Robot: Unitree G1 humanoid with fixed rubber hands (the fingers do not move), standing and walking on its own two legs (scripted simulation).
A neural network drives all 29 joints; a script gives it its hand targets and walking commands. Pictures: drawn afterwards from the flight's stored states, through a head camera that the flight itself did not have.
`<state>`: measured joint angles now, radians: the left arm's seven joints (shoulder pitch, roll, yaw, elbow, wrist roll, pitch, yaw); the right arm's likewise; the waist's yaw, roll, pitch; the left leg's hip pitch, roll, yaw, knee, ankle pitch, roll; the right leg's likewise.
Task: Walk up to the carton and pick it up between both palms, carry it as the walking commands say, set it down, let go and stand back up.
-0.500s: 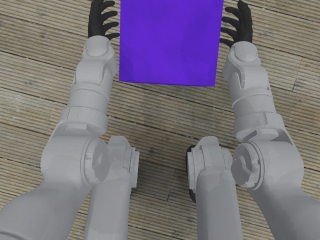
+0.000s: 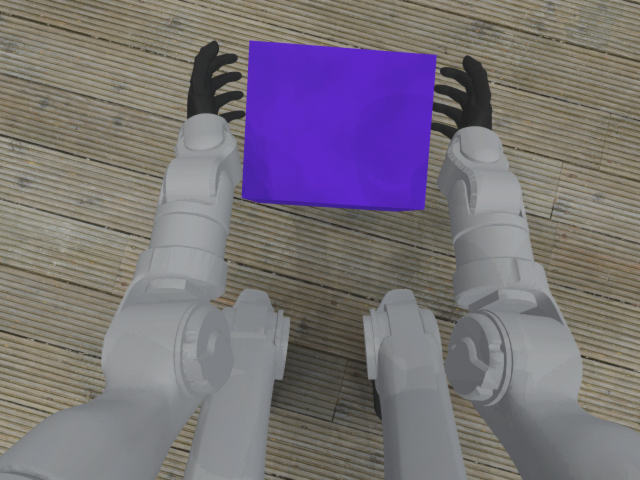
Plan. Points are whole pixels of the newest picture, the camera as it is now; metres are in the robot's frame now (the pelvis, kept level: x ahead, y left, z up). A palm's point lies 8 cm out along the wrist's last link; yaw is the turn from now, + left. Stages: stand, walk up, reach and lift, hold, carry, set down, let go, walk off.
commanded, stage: reach and lift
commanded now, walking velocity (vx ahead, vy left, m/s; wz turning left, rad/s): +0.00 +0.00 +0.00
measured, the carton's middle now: (334, 139) +0.52 -0.02 -0.18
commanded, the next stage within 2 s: none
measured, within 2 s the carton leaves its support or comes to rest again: neither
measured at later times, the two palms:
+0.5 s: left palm (181, 105) +0.49 +0.12 +0.00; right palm (505, 119) +0.48 -0.17 +0.00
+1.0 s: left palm (139, 84) +0.47 +0.13 +0.08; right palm (555, 100) +0.46 -0.17 +0.07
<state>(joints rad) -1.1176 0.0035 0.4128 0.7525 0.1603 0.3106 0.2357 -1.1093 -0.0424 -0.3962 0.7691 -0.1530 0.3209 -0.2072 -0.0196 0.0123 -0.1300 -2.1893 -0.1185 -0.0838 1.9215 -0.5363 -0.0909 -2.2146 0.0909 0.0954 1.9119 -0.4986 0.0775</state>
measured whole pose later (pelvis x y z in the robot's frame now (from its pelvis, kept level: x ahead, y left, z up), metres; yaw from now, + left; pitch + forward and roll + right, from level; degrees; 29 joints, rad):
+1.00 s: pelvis +0.02 +0.00 +0.12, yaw +0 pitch +39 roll +1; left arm -0.87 -0.08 0.41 0.76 0.19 0.30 0.23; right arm -0.88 0.03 -0.41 0.77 -0.20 0.32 -0.19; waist -0.02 0.02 -0.25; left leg -1.73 -0.13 -0.11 1.56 -0.51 -0.07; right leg -1.74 0.09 0.12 1.55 -0.49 0.07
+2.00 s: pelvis +0.07 +0.00 +0.26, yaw -1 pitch +26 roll +0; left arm -0.51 -0.15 0.40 0.60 0.25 0.29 0.09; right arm -0.52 0.13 -0.39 0.62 -0.24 0.30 -0.09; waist -0.01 0.02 -0.21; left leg -1.03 -0.09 -0.15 0.96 -0.37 -0.04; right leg -1.05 0.07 0.14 0.95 -0.35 0.04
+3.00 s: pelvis +0.10 +0.00 +0.34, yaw -1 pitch +0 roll +0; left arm -0.33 -0.16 0.29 0.43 0.28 0.60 0.05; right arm -0.32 0.17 -0.29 0.41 -0.27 0.61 -0.09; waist -0.01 0.01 -0.09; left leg -0.22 -0.03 -0.16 0.43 -0.22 -0.03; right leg -0.23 0.05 0.14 0.42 -0.19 0.02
